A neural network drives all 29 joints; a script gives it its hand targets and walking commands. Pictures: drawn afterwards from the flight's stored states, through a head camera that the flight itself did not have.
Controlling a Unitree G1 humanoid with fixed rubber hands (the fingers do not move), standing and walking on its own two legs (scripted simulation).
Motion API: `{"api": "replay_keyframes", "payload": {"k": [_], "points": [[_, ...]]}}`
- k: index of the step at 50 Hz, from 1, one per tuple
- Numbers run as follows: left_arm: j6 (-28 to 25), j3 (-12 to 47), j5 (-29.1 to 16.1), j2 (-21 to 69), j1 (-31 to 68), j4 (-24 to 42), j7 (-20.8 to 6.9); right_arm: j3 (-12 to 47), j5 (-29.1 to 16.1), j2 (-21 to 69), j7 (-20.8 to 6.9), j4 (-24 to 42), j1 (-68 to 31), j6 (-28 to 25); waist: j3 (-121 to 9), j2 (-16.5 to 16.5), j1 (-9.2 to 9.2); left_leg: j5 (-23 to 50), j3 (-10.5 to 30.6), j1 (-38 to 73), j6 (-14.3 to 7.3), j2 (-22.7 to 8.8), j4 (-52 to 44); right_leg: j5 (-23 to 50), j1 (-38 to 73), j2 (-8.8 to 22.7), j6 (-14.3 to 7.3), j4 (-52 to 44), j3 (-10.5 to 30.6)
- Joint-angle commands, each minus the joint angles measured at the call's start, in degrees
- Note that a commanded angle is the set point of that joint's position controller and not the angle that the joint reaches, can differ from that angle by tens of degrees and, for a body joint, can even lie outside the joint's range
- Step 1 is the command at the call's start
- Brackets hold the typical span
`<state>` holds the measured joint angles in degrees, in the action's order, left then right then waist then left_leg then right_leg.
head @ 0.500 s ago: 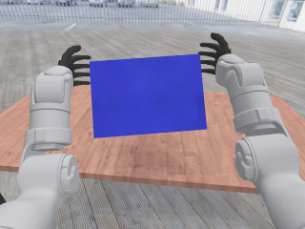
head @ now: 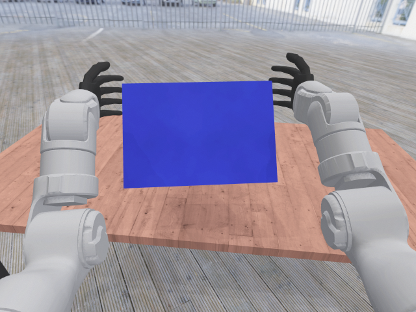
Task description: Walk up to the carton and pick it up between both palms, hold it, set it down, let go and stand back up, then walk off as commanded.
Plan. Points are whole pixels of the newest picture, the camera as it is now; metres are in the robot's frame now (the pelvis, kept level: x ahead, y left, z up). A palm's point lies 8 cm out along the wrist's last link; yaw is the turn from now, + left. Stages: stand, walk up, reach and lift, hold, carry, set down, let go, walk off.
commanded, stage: hold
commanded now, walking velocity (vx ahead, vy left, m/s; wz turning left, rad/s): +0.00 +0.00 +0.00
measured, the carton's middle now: (198, 140) +0.43 +0.01 +0.19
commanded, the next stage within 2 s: none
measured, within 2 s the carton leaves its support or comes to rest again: neither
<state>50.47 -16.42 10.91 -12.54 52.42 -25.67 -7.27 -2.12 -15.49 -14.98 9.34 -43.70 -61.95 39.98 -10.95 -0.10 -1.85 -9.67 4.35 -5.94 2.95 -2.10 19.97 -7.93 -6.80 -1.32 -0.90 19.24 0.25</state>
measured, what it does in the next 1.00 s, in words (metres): stands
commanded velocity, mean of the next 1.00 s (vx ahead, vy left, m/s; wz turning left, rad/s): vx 0.00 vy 0.00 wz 0.00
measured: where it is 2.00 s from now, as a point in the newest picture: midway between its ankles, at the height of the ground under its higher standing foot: outside the picture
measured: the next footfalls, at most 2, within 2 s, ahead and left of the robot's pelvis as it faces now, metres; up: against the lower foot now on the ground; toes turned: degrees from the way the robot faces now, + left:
none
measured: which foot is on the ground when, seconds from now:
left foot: down 0.00-1.00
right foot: down 0.00-1.00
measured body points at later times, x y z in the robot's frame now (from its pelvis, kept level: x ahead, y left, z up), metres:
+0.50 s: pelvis +0.00 +0.00 +0.00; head -0.09 +0.01 +0.44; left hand +0.37 +0.20 +0.29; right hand +0.39 -0.17 +0.33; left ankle +0.02 +0.15 -0.75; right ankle +0.03 -0.11 -0.75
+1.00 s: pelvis +0.00 +0.00 +0.00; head -0.11 +0.01 +0.44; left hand +0.36 +0.20 +0.31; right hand +0.37 -0.17 +0.35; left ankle +0.02 +0.15 -0.75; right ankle +0.03 -0.11 -0.75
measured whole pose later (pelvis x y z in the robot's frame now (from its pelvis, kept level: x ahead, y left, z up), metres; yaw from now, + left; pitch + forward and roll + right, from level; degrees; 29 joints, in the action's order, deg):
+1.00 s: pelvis +0.00 +0.00 +0.00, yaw +0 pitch -5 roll +0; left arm 50.4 -16.4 11.1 -12.3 52.4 -25.6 -8.0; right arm -3.6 -12.5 -15.0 8.8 -44.0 -64.9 40.2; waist -11.3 -0.1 -1.8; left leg -9.5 4.3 -6.0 2.9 -2.1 20.0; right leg -7.7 -6.8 -1.3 -0.9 19.2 0.3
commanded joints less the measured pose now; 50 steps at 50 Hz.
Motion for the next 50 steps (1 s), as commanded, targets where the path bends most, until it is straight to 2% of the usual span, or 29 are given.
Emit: {"api": "replay_keyframes", "payload": {"k": [1, 2, 4, 8, 12, 15, 17, 19, 20, 21, 22, 26, 27, 30, 32, 33, 34, 35, 37, 38, 39, 40, 41, 42, 43, 45, 46, 48, 50], "points": [[-5.9, 13.0, -13.9, 29.7, 44.5, 12.1, -10.3, 7.8, -9.1, 30.1, -10.0, 18.0, -41.0, -2.9, -12.6, -0.3, -4.53, 5.3, -2.5, -6.0, -1.5, 4.2, -5.0, 5.7, 12.5, -1.3, -0.2, -5.1, 1.7], [-6.1, 14.0, -14.4, 29.9, 44.8, 14.1, -10.4, 7.9, -8.8, 30.6, -10.0, 17.5, -40.0, -2.9, -13.6, 0.0, -4.85, 5.8, -2.3, -5.6, -1.3, 4.0, -4.8, 5.9, 13.1, -1.4, -0.5, -4.8, 1.9], [-5.6, 13.5, -13.2, 30.0, 44.0, 9.2, -10.7, 7.0, -8.3, 29.3, -10.3, 16.1, -41.6, -2.9, -10.9, 0.5, -4.29, 3.4, -2.0, -6.9, -1.5, 3.9, -5.4, 3.4, 11.7, -1.2, -0.8, -5.3, 2.1], [-5.6, 11.5, -11.7, 28.8, 45.2, 7.3, -11.6, 6.9, -8.0, 29.4, -10.8, 12.5, -41.4, -2.7, -9.4, -0.3, -2.96, 0.4, -2.0, -8.0, -2.0, 3.9, -5.9, -0.4, 10.9, -1.2, -1.2, -5.3, 2.7], [-5.7, 10.2, -11.4, 27.6, 46.5, 6.8, -12.4, 6.0, -7.1, 29.6, -11.3, 11.3, -41.7, -2.4, -9.3, -0.7, -3.01, -1.8, -1.9, -9.3, -2.4, 3.6, -6.6, -2.4, 11.8, -0.9, -1.2, -5.2, 3.0], [-5.9, 11.7, -12.1, 28.4, 47.5, 9.4, -12.4, 6.1, -7.3, 29.8, -11.2, 9.5, -39.4, -2.3, -9.1, 1.2, -3.93, -1.2, -1.8, -9.6, -1.7, 3.5, -7.1, 0.0, 12.4, -1.3, -1.5, -4.5, 2.9], [-6.1, 11.0, -12.4, 27.7, 47.5, 10.6, -12.2, 7.0, -8.1, 30.3, -11.5, 10.6, -39.1, -2.1, -11.0, 0.5, -3.42, 0.2, -2.2, -9.2, -1.9, 3.6, -6.7, 1.4, 13.3, -1.3, -1.2, -4.5, 2.8], [-6.3, 11.2, -12.7, 28.2, 47.0, 11.1, -11.7, 7.4, -8.2, 30.8, -11.4, 11.1, -39.1, -2.5, -12.2, 0.3, -3.47, 1.6, -2.3, -8.3, -1.9, 3.8, -6.6, 2.6, 13.8, -1.2, -0.9, -4.6, 2.5], [-6.3, 12.5, -13.3, 28.4, 47.5, 12.3, -11.7, 6.9, -8.1, 30.2, -11.4, 11.3, -38.9, -2.5, -13.1, 1.1, -4.46, 2.6, -2.3, -8.1, -1.3, 3.7, -6.4, 4.2, 14.0, -1.3, -1.1, -4.4, 2.5], [-6.4, 11.7, -12.9, 28.1, 47.2, 13.0, -11.2, 7.7, -8.6, 31.1, -11.4, 11.9, -38.8, -2.6, -14.8, 0.3, -3.7, 3.9, -2.5, -7.6, -1.5, 4.0, -6.0, 5.2, 15.3, -1.4, -0.8, -4.2, 2.3], [-6.4, 12.2, -13.3, 27.9, 47.1, 14.5, -11.2, 8.1, -9.1, 31.2, -11.2, 12.3, -37.6, -2.4, -15.2, 0.7, -3.99, 4.7, -2.5, -7.4, -1.4, 4.1, -5.7, 6.5, 15.7, -1.3, -0.7, -4.2, 2.5], [-6.7, 13.5, -14.9, 28.5, 45.8, 21.1, -9.9, 10.3, -11.7, 32.1, -10.4, 19.1, -36.4, -3.2, -21.6, 0.3, -4.79, 13.8, -2.7, -3.0, -1.1, 4.8, -3.4, 15.9, 19.1, -1.7, 0.5, -3.1, 1.6], [-6.7, 13.2, -14.6, 27.9, 45.8, 21.2, -9.7, 10.0, -12.0, 31.5, -10.2, 18.2, -35.8, -2.9, -21.0, 0.8, -4.73, 12.9, -2.8, -3.0, -0.8, 4.9, -3.5, 15.5, 18.5, -1.6, 0.5, -3.2, 1.6], [-6.4, 14.1, -14.8, 28.9, 44.4, 22.1, -9.4, 10.9, -12.6, 31.5, -9.6, 22.0, -37.0, -2.9, -20.4, 1.1, -4.53, 15.5, -2.6, -2.4, -0.6, 5.0, -2.9, 17.1, 18.4, -2.0, 0.6, -2.8, 1.3], [-6.0, 14.7, -15.2, 29.8, 43.7, 20.3, -9.2, 10.5, -12.2, 30.7, -9.5, 21.8, -37.5, -2.8, -18.7, 1.0, -4.95, 14.4, -2.3, -2.4, -0.5, 4.6, -2.9, 15.9, 16.8, -2.0, 0.5, -3.0, 1.2], [-6.0, 14.7, -15.2, 30.1, 43.6, 18.6, -9.4, 10.1, -11.7, 30.5, -9.6, 23.2, -39.0, -3.0, -18.5, 0.3, -4.74, 12.9, -2.5, -2.7, -0.8, 4.7, -3.1, 13.9, 15.5, -1.8, 0.5, -3.6, 1.4], [-5.7, 14.1, -14.3, 29.6, 43.6, 16.4, -9.6, 9.7, -11.2, 30.2, -9.7, 21.1, -39.3, -2.8, -15.6, 0.8, -4.36, 10.8, -2.5, -3.6, -0.8, 4.4, -3.6, 11.4, 14.4, -1.5, 0.3, -3.9, 1.3], [-5.8, 13.7, -13.9, 29.7, 43.7, 15.5, -9.7, 9.4, -10.4, 30.7, -9.6, 21.9, -40.9, -3.1, -15.6, -0.3, -4.04, 9.4, -2.6, -3.9, -1.4, 4.4, -3.9, 9.7, 14.0, -1.4, 0.4, -4.5, 1.5], [-5.7, 14.1, -13.7, 30.3, 44.2, 12.6, -10.1, 8.0, -9.1, 30.0, -10.0, 18.9, -41.2, -2.9, -12.1, 0.0, -4.52, 5.0, -2.3, -5.5, -1.4, 4.1, -5.0, 4.9, 11.9, -1.4, -0.4, -5.0, 1.8], [-5.9, 14.4, -13.7, 30.5, 44.2, 11.5, -10.1, 7.5, -8.7, 29.9, -10.0, 17.6, -41.4, -3.0, -11.4, 0.6, -4.42, 3.9, -2.2, -5.8, -1.4, 4.0, -5.3, 3.9, 11.1, -1.3, -0.7, -5.2, 2.1], [-5.7, 13.4, -13.1, 30.6, 44.6, 10.0, -10.5, 7.8, -8.5, 30.4, -10.4, 17.0, -41.9, -3.1, -10.8, -0.2, -3.64, 3.3, -2.1, -6.5, -1.7, 3.8, -5.5, 2.9, 11.1, -1.3, -1.0, -5.1, 1.9], [-5.6, 13.6, -13.0, 30.7, 44.2, 9.8, -10.7, 7.5, -8.3, 29.7, -10.5, 16.2, -41.4, -3.0, -10.9, -0.1, -4.08, 2.6, -1.9, -6.8, -1.7, 3.9, -5.6, 2.4, 11.2, -1.4, -1.2, -5.1, 2.2], [-5.8, 12.3, -12.3, 29.6, 45.2, 9.2, -10.8, 7.6, -8.3, 30.3, -10.6, 14.3, -41.5, -2.8, -10.1, -0.2, -3.44, 0.8, -2.2, -7.2, -2.1, 4.0, -5.7, -0.2, 10.5, -1.2, -1.1, -5.5, 2.8], [-5.7, 11.9, -12.2, 29.3, 46.1, 7.1, -11.1, 6.4, -7.6, 29.5, -10.8, 12.7, -42.0, -2.7, -9.4, -0.1, -3.56, -1.5, -1.8, -8.3, -2.2, 3.6, -6.2, -2.0, 10.0, -1.1, -1.4, -5.4, 2.9], [-6.0, 12.3, -12.5, 29.4, 47.5, 9.0, -11.3, 6.2, -7.3, 29.9, -11.2, 11.9, -41.1, -2.6, -9.8, 0.9, -3.93, -2.0, -1.6, -9.0, -1.9, 3.4, -6.7, -1.3, 10.9, -1.4, -1.5, -4.5, 2.5], [-5.9, 10.9, -11.5, 28.4, 47.7, 7.0, -11.9, 5.5, -6.5, 29.7, -11.6, 9.7, -41.2, -2.4, -8.1, 0.6, -3.08, -4.1, -1.9, -10.0, -2.3, 3.1, -7.4, -4.2, 10.1, -1.1, -1.5, -4.9, 3.0], [-6.0, 11.1, -11.4, 28.2, 47.6, 6.7, -12.1, 5.2, -6.3, 30.1, -11.6, 9.1, -40.7, -2.3, -8.6, 0.8, -3.44, -4.0, -1.6, -10.8, -2.3, 3.4, -7.1, -3.4, 11.0, -1.1, -1.7, -4.8, 3.2], [-5.9, 9.8, -10.9, 27.6, 47.8, 6.1, -12.3, 5.3, -6.3, 30.0, -11.9, 8.3, -40.9, -2.2, -8.6, 0.3, -2.84, -4.4, -1.9, -10.8, -2.6, 3.4, -7.5, -4.4, 10.8, -1.0, -1.5, -5.1, 3.3], [-6.0, 10.7, -11.6, 27.3, 48.4, 8.1, -12.4, 5.5, -6.5, 30.1, -11.9, 7.9, -39.8, -2.2, -9.6, 0.3, -3.79, -2.8, -2.0, -10.2, -2.2, 3.4, -7.1, -1.9, 11.9, -1.0, -1.2, -4.6, 3.3]]}}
